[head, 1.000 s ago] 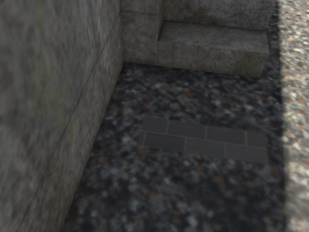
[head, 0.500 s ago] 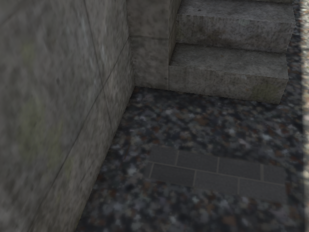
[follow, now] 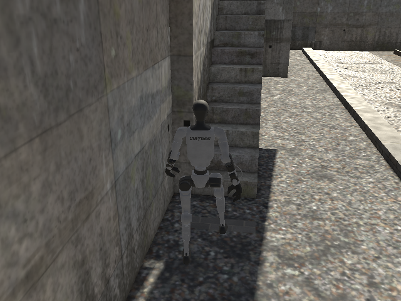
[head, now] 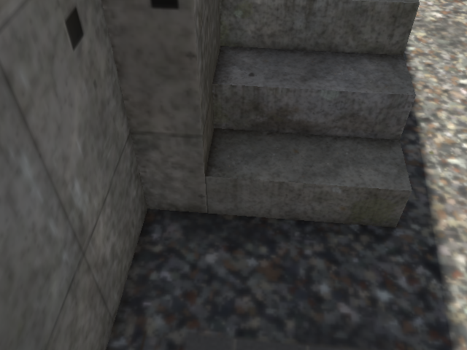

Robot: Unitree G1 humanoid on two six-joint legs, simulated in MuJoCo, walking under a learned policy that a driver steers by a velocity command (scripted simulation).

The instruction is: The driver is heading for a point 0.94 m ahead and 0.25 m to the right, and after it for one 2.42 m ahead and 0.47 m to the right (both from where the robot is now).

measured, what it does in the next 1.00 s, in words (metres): walks ahead: right foot, then left foot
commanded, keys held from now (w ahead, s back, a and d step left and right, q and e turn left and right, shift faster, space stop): w+shift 0.46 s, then shift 0.54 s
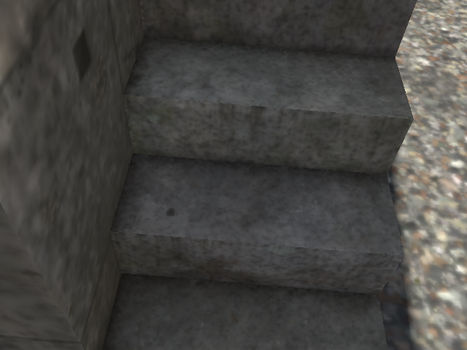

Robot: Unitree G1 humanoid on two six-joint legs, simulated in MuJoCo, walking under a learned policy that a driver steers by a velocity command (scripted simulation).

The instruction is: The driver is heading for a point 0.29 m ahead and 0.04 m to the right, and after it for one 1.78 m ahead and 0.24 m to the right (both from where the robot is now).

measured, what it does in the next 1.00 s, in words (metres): walks ahead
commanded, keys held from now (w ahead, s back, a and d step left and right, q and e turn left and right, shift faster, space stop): shift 0.38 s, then w+shift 0.62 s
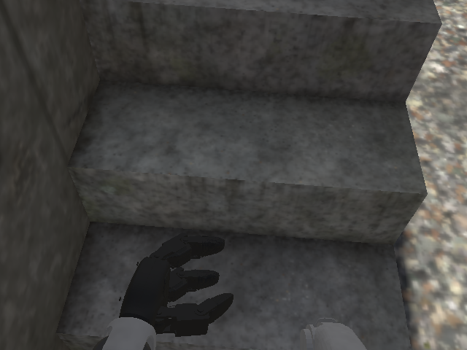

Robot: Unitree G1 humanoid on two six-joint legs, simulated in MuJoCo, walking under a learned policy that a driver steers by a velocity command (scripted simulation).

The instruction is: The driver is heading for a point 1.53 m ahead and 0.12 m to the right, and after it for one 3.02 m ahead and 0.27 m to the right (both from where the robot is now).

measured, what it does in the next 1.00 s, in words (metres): climbs: right foot 0.20 m higher, then left foot 0.20 m higher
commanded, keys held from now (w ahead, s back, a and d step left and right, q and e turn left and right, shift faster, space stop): w+shift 1.00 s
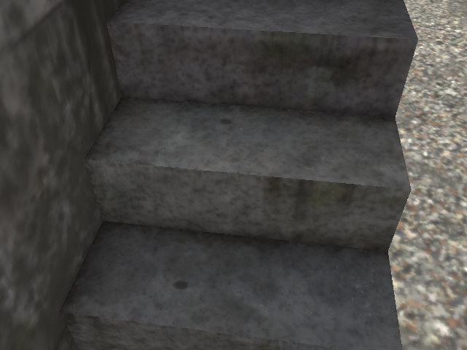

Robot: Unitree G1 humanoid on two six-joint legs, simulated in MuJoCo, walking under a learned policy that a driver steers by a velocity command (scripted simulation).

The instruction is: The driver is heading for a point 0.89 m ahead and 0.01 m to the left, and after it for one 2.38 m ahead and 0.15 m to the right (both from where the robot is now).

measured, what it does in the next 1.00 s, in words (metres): climbs: left foot 0.19 m higher, then right foot 0.20 m higher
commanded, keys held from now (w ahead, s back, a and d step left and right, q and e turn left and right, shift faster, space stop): w+shift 1.00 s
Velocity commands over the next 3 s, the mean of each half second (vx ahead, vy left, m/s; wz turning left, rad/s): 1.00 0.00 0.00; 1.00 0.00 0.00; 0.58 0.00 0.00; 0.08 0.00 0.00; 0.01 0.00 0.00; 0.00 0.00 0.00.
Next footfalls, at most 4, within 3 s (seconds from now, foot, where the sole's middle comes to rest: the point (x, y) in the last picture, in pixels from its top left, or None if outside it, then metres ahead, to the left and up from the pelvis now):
0.28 left None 0.32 0.10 -0.52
0.68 right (321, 282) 0.56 -0.14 -0.33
1.08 left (203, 137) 0.80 0.12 -0.13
1.54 right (308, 13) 1.02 -0.11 0.06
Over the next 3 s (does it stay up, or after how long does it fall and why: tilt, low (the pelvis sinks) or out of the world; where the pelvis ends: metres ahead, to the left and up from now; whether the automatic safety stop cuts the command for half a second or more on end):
stays up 0.97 0.01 0.84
